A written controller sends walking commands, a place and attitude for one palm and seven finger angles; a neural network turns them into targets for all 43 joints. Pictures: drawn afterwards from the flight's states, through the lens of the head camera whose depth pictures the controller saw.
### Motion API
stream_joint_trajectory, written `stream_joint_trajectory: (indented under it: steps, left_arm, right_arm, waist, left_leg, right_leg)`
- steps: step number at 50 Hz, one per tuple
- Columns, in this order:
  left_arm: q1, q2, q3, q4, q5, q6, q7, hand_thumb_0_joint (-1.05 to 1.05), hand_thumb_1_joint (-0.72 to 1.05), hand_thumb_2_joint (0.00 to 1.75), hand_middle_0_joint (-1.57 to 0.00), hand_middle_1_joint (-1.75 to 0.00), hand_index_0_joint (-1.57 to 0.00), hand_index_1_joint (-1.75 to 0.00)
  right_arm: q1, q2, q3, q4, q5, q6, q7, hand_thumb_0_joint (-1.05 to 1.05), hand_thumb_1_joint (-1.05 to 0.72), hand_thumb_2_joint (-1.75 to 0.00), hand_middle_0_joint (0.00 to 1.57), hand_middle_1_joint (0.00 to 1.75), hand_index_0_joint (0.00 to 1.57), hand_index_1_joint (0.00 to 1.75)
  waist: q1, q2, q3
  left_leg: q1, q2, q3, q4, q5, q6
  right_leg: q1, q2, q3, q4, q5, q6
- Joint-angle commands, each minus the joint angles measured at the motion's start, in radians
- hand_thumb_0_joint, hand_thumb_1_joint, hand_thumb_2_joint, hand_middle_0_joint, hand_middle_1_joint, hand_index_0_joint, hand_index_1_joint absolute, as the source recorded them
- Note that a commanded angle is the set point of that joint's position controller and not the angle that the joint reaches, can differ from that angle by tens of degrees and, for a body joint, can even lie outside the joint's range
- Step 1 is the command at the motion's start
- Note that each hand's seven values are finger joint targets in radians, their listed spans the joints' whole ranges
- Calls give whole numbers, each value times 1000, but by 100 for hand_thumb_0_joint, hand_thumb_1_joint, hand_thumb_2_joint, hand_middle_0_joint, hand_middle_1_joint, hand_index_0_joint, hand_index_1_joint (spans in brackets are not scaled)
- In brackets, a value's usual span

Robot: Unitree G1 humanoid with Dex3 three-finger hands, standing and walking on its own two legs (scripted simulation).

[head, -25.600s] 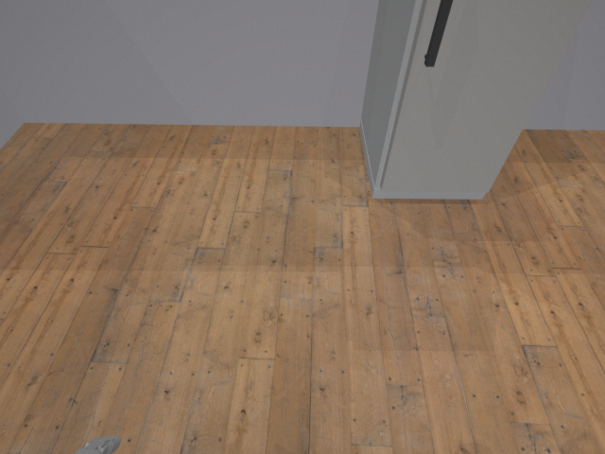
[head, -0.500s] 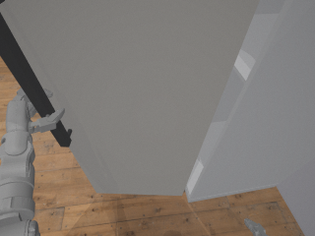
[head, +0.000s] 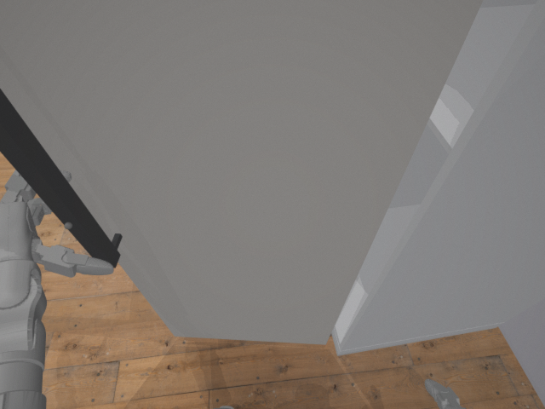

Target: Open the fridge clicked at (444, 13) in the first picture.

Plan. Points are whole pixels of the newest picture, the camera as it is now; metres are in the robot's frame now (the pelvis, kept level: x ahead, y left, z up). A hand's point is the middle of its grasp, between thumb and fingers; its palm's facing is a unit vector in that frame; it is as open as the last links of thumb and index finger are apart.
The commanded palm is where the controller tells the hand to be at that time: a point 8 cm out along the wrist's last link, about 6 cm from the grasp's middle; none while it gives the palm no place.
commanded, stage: slip the hand off the handle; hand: left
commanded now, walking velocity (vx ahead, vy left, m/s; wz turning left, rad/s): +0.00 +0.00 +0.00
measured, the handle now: (56, 171) +0.37 +0.31 +0.16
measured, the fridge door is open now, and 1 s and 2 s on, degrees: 78 78 78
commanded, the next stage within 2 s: draw the hand back to the body in 1.26 s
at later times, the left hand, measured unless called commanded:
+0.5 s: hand (18, 222) +0.33 +0.38 +0.10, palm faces +0.44 -0.84 -0.32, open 14.7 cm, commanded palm +0.29 +0.42 +0.11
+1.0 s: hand out of the picture +0.26 +0.39 +0.08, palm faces +0.45 -0.84 -0.32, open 14.7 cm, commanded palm +0.21 +0.42 +0.11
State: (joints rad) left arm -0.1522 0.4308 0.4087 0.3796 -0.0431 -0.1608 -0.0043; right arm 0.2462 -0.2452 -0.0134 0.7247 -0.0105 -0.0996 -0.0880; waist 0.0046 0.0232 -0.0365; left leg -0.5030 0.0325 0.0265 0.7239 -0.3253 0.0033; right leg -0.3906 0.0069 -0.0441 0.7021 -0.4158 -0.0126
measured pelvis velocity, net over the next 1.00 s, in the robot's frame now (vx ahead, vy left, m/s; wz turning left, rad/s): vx -0.02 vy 0.02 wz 0.01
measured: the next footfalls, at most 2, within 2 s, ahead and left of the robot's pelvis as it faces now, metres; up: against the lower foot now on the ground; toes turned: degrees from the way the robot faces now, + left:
none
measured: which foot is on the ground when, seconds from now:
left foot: down 0.00-1.00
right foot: down 0.00-1.00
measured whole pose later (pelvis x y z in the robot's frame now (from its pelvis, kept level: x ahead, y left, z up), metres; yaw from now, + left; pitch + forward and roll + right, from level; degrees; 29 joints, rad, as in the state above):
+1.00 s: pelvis -0.02 +0.02 -0.01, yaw +0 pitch +7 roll -3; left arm -0.04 0.54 0.58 0.41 -0.14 -0.23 -0.16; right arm 0.25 -0.26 0.01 0.67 0.01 -0.09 -0.12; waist 0.01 0.02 -0.04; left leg -0.59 0.03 0.01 0.82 -0.35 0.03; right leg -0.45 0.01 -0.06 0.76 -0.42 0.01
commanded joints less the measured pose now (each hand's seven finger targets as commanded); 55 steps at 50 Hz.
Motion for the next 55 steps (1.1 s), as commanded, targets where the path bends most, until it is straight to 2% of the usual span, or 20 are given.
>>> stream_joint_trajectory:
  steps: [1, 3, 8, 11, 14, 16, 19, 21, 25, 28, 30, 32, 33, 35, 38, 40, 45, 49, 54, 55]
  left_arm:
    - [-278, 376, 177, -161, -8, -45, 10, 0, -55, 20, -25, -115, -25, -115]
    - [-261, 379, 187, -153, -18, -42, -7, 0, -55, 20, -25, -115, -25, -115]
    - [-332, 403, 173, -98, -19, -60, -61, 0, -55, 20, -25, -115, -25, -115]
    - [-363, 395, 152, -77, -28, -76, -92, 0, -55, 20, -25, -115, -25, -115]
    - [-413, 430, 167, -19, -31, -92, -107, 0, -55, 20, -25, -115, -25, -115]
    - [-408, 504, 222, 3, -27, -107, -112, 0, -55, 20, -25, -115, -25, -115]
    - [-442, 558, 257, 70, -28, -125, -129, 0, -55, 20, -25, -115, -25, -115]
    - [-442, 571, 258, 64, -23, -143, -137, 0, -55, 20, -25, -115, -25, -115]
    - [-418, 620, 300, 136, -28, -164, -160, 0, -55, 20, -25, -115, -25, -115]
    - [-463, 617, 280, 201, -34, -166, -186, 0, -55, 20, -25, -115, -25, -115]
    - [-408, 564, 243, 151, -39, -176, -199, 0, -55, 20, -25, -115, -25, -115]
    - [-312, 578, 274, 124, -52, -170, -200, 0, -55, 20, -25, -115, -25, -115]
    - [-310, 559, 266, 108, -61, -168, -201, 0, -55, 20, -25, -115, -25, -115]
    - [-227, 562, 299, 51, -81, -167, -190, 0, -55, 20, -25, -115, -25, -115]
    - [-162, 538, 312, -28, -103, -157, -171, 0, -55, 20, -25, -115, -25, -115]
    - [-106, 574, 360, -70, -103, -151, -153, 0, -55, 20, -25, -115, -25, -115]
    - [-108, 477, 280, -201, -108, -144, -150, 0, -55, 20, -25, -115, -25, -115]
    - [-114, 418, 225, -218, -113, -128, -156, 0, -55, 20, -25, -115, -25, -115]
    - [-71, 397, 213, -264, -121, -108, -165, 0, -55, 20, -25, -115, -25, -115]
    - [-33, 419, 240, -265, -121, -106, -161, 0, -55, 20, -25, -115, -25, -115]
  right_arm:
    - [5, -159, -48, -101, 1, -29, -26, 0, -90, -90, 20, 30, 20, 30]
    - [2, -157, -48, -107, 3, -26, -27, 0, -90, -90, 20, 30, 20, 30]
    - [11, -167, -46, -105, 9, -21, -33, 0, -90, -90, 20, 30, 20, 30]
    - [15, -170, -45, -109, 13, -23, -36, 0, -90, -90, 20, 30, 20, 30]
    - [25, -179, -43, -103, 15, -24, -39, 0, -90, -90, 20, 30, 20, 30]
    - [36, -186, -44, -103, 14, -20, -41, 0, -90, -90, 20, 30, 20, 30]
    - [49, -189, -40, -96, 13, -14, -42, 0, -90, -90, 20, 30, 20, 30]
    - [55, -191, -41, -105, 11, -11, -40, 0, -90, -90, 20, 30, 20, 30]
    - [72, -203, -42, -111, 10, -1, -39, 0, -90, -90, 20, 30, 20, 30]
    - [82, -206, -40, -106, 18, 4, -40, 0, -90, -90, 20, 30, 20, 30]
    - [84, -204, -45, -131, 16, 1, -35, 0, -90, -90, 20, 30, 20, 30]
    - [83, -207, -50, -141, 20, 5, -30, 0, -90, -90, 20, 30, 20, 30]
    - [76, -205, -49, -144, 22, 5, -28, 0, -90, -90, 20, 30, 20, 30]
    - [63, -205, -50, -160, 22, 2, -26, 0, -90, -90, 20, 30, 20, 30]
    - [40, -197, -48, -170, 23, -7, -23, 0, -90, -90, 20, 30, 20, 30]
    - [28, -199, -46, -176, 17, -11, -26, 0, -90, -90, 20, 30, 20, 30]
    - [-11, -180, -34, -183, 16, -32, -38, 0, -90, -90, 20, 30, 20, 30]
    - [-33, -177, -28, -167, 19, -54, -55, 0, -90, -90, 20, 30, 20, 30]
    - [-63, -170, -19, -166, 19, -77, -66, 0, -90, -90, 20, 30, 20, 30]
    - [-57, -173, -21, -165, 16, -78, -69, 0, -90, -90, 20, 30, 20, 30]
  waist:
    - [6, 33, -254]
    - [15, 52, -285]
    - [-14, 44, -259]
    - [-19, 77, -269]
    - [-23, 63, -251]
    - [-8, 72, -286]
    - [-10, 84, -281]
    - [-6, 116, -305]
    - [-7, 93, -291]
    - [-23, 94, -252]
    - [-6, 126, -302]
    - [9, 110, -315]
    - [1, 87, -296]
    - [22, 92, -304]
    - [29, 99, -280]
    - [40, 100, -271]
    - [14, 155, -231]
    - [-3, 138, -202]
    - [12, 133, -212]
    - [20, 119, -208]
  left_leg:
    - [211, -34, -20, -45, 396, 28]
    - [225, -34, -19, -39, 410, 25]
    - [212, -30, -25, -26, 366, 27]
    - [220, -32, -26, -20, 346, 27]
    - [196, -32, -36, -27, 287, 28]
    - [187, -33, -36, -22, 300, 28]
    - [157, -32, -36, -16, 266, 29]
    - [170, -32, -35, -11, 278, 30]
    - [131, -32, -35, 1, 253, 34]
    - [102, -27, -43, -7, 189, 32]
    - [145, -28, -46, -6, 212, 33]
    - [149, -26, -54, -9, 222, 31]
    - [144, -24, -59, -12, 216, 32]
    - [144, -26, -58, -15, 222, 32]
    - [138, -25, -65, -29, 206, 29]
    - [124, -26, -63, -29, 202, 29]
    - [161, -18, -73, -47, 170, 25]
    - [182, -14, -104, -81, 94, 17]
    - [209, -20, -107, -92, 117, 13]
    - [204, -19, -109, -91, 135, 11]
  right_leg:
    - [5, 23, 20, -67, 451, 15]
    - [17, 25, 22, -63, 458, 13]
    - [-32, 32, 23, -64, 410, 13]
    - [-52, 32, 25, -67, 377, 9]
    - [-80, 34, 24, -72, 312, 8]
    - [-55, 31, 29, -63, 329, 6]
    - [-67, 31, 35, -60, 299, 9]
    - [-64, 34, 37, -53, 304, 6]
    - [-74, 39, 37, -45, 281, 7]
    - [-126, 40, 31, -50, 208, 8]
    - [-113, 46, 29, -45, 211, 0]
    - [-103, 46, 26, -38, 217, 1]
    - [-111, 48, 21, -38, 214, 2]
    - [-88, 51, 19, -33, 214, -1]
    - [-90, 50, 13, -33, 198, 1]
    - [-76, 52, 13, -28, 191, -1]
    - [-113, 56, 3, -41, 150, -2]
    - [-139, 54, -8, -57, 105, -3]
    - [-109, 47, -13, -70, 124, -6]
    - [-94, 51, -16, -71, 134, -8]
